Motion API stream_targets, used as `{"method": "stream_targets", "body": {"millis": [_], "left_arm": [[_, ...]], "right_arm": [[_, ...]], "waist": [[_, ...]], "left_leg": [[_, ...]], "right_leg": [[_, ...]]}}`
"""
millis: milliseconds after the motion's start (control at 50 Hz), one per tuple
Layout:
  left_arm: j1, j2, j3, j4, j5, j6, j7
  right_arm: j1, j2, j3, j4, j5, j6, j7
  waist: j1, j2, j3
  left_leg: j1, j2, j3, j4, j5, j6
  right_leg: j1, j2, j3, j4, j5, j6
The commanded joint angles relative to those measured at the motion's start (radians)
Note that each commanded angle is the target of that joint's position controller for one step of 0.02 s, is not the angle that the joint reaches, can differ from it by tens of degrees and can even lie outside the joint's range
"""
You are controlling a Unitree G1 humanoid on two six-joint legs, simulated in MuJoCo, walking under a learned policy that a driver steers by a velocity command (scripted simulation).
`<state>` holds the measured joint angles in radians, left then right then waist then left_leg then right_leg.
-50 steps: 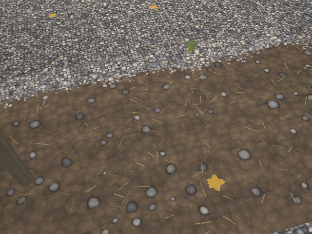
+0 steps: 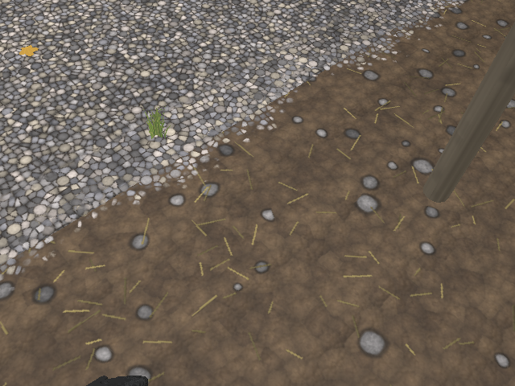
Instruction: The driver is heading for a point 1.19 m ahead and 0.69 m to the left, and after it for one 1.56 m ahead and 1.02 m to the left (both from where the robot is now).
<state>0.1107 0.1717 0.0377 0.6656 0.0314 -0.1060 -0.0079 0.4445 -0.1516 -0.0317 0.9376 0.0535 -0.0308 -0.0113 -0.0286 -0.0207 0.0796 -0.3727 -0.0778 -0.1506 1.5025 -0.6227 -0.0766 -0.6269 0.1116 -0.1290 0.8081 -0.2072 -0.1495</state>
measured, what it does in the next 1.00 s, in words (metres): steps to the left, turning left: left foot, then right foot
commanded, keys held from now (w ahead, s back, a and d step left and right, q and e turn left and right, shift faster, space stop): q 0.96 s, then no key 0.04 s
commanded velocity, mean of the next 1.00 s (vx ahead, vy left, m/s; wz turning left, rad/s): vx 0.05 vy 0.00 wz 0.49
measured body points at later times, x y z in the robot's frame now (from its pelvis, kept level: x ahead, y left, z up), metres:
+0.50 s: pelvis +0.06 +0.13 +0.06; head +0.09 +0.17 +0.51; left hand +0.14 +0.45 -0.06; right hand +0.28 -0.10 -0.01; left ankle +0.10 +0.21 -0.68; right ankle +0.13 -0.05 -0.61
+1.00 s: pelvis +0.10 +0.11 +0.06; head +0.15 +0.11 +0.51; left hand +0.08 +0.42 -0.04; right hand +0.37 -0.08 -0.04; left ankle +0.02 +0.22 -0.61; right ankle +0.16 -0.01 -0.68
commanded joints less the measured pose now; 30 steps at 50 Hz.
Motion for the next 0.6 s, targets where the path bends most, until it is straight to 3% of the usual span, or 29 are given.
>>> {"method": "stream_targets", "body": {"millis": [20, 40, 60, 80, 100, 140, 160, 180, 200, 220, 240, 260, 280, 300, 360, 440, 520, 600], "left_arm": [[-0.019, 0.092, 0.01, -0.042, 0.0, 0.029, 0.014], [-0.083, 0.126, 0.016, -0.045, 0.007, 0.03, 0.012], [-0.104, 0.164, 0.026, -0.034, 0.005, 0.029, 0.015], [-0.103, 0.196, 0.041, -0.023, -0.007, 0.033, 0.023], [-0.078, 0.216, 0.054, -0.012, -0.016, 0.04, 0.035], [-0.098, 0.208, 0.058, -0.003, -0.027, 0.062, 0.05], [-0.096, 0.182, 0.053, 0.004, -0.03, 0.072, 0.053], [-0.072, 0.151, 0.052, 0.017, -0.034, 0.083, 0.055], [0.016, 0.108, 0.05, 0.041, -0.031, 0.099, 0.056], [0.0, 0.115, 0.051, -0.005, -0.032, 0.11, 0.063], [-0.022, 0.124, 0.054, -0.012, -0.03, 0.121, 0.071], [-0.016, 0.159, 0.066, 0.002, -0.04, 0.128, 0.078], [-0.003, 0.176, 0.076, 0.024, -0.034, 0.134, 0.087], [0.002, 0.191, 0.082, 0.036, -0.028, 0.139, 0.092], [0.001, 0.175, 0.079, 0.037, -0.023, 0.128, 0.076], [-0.034, 0.184, 0.069, 0.032, -0.03, 0.113, 0.07], [-0.049, 0.203, 0.066, 0.047, -0.038, 0.101, 0.057], [-0.059, 0.218, 0.064, 0.063, -0.044, 0.083, 0.039]], "right_arm": [[0.044, -0.123, -0.016, -0.113, -0.034, 0.083, -0.014], [0.052, -0.115, -0.015, -0.136, -0.044, 0.095, -0.025], [0.082, -0.105, -0.014, -0.141, -0.05, 0.088, -0.029], [0.079, -0.105, -0.012, -0.143, -0.056, 0.074, -0.026], [0.048, -0.117, -0.015, -0.143, -0.05, 0.059, -0.018], [0.025, -0.122, -0.024, -0.139, -0.041, 0.054, 0.0], [0.008, -0.131, -0.032, -0.147, -0.051, 0.059, 0.007], [-0.026, -0.151, -0.045, -0.175, -0.074, 0.066, 0.01], [-0.081, -0.25, -0.066, -0.233, -0.096, 0.064, 0.002], [-0.133, -0.358, -0.07, -0.312, -0.1, 0.047, -0.002], [-0.167, -0.357, -0.069, -0.331, -0.122, 0.037, 0.004], [-0.214, -0.33, -0.064, -0.344, -0.112, 0.028, 0.007], [-0.263, -0.303, -0.061, -0.359, -0.085, 0.03, 0.003], [-0.301, -0.284, -0.055, -0.375, -0.067, 0.036, -0.001], [-0.27, -0.258, -0.048, -0.396, -0.056, 0.041, -0.007], [-0.211, -0.276, -0.06, -0.406, -0.046, 0.045, -0.017], [-0.223, -0.297, -0.073, -0.43, -0.048, 0.063, -0.025], [-0.23, -0.31, -0.082, -0.444, -0.052, 0.079, -0.026]], "waist": [[-0.025, 0.163, -0.132], [-0.051, 0.086, -0.063], [-0.078, 0.036, -0.071], [-0.077, 0.01, -0.106], [-0.053, 0.005, -0.162], [-0.062, -0.013, -0.211], [-0.062, -0.023, -0.197], [-0.052, 0.005, -0.15], [-0.011, 0.236, -0.058], [0.001, 0.377, -0.041], [-0.006, 0.298, -0.074], [0.017, 0.221, -0.039], [0.029, 0.158, -0.051], [0.038, 0.151, -0.068], [0.031, 0.137, -0.138], [0.002, 0.144, -0.188], [-0.004, 0.179, -0.183], [-0.011, 0.201, -0.172]], "left_leg": [[-0.127, 0.148, -0.026, 0.044, -0.028, -0.007], [-0.04, 0.15, 0.006, -0.066, -0.053, -0.019], [0.038, 0.15, 0.045, -0.192, -0.003, -0.025], [0.073, 0.158, 0.076, -0.346, 0.08, -0.021], [0.103, 0.158, 0.099, -0.469, 0.242, -0.012], [0.227, 0.105, 0.175, -0.622, 0.472, 0.014], [0.259, 0.073, 0.198, -0.677, 0.484, 0.036], [0.25, 0.061, 0.167, -0.744, 0.456, 0.068], [0.173, 0.215, -0.138, -0.983, 0.511, 0.148], [0.09, 0.415, -0.572, -1.202, 0.56, 0.314], [0.063, 0.405, -0.631, -1.285, 0.28, 0.356], [0.059, 0.361, -0.56, -1.269, 0.126, 0.309], [0.068, 0.318, -0.464, -1.229, 0.094, 0.248], [0.058, 0.28, -0.389, -1.205, 0.137, 0.212], [0.109, 0.221, -0.302, -1.173, 0.314, 0.208], [0.279, 0.222, -0.326, -1.16, 0.456, 0.217], [0.277, 0.204, -0.36, -1.167, 0.42, 0.216], [0.24, 0.187, -0.398, -1.165, 0.435, 0.25]], "right_leg": [[0.063, -0.503, 0.694, -0.473, -0.026, -0.225], [-0.108, -0.455, 0.57, -0.496, 0.063, -0.189], [-0.148, -0.415, 0.427, -0.482, 0.216, -0.155], [-0.098, -0.383, 0.311, -0.448, 0.351, -0.12], [-0.014, -0.366, 0.24, -0.405, 0.379, -0.091], [0.017, -0.342, 0.15, -0.336, 0.213, -0.028], [0.002, -0.307, 0.1, -0.302, 0.039, 0.02], [-0.024, -0.259, 0.04, -0.205, -0.155, 0.078], [-0.103, -0.143, -0.068, 0.083, -0.323, 0.164], [-0.173, -0.051, 0.097, 0.332, -0.491, 0.195], [-0.179, -0.067, 0.206, 0.449, -0.434, 0.176], [-0.21, -0.082, 0.225, 0.475, -0.333, 0.159], [-0.204, -0.106, 0.228, 0.457, -0.236, 0.157], [-0.16, -0.12, 0.232, 0.419, -0.179, 0.166], [-0.079, -0.104, 0.224, 0.379, -0.101, 0.187], [-0.085, -0.096, 0.258, 0.183, -0.104, 0.208], [0.002, -0.084, 0.273, 0.019, -0.118, 0.22], [0.116, -0.071, 0.277, -0.099, -0.14, 0.215]]}}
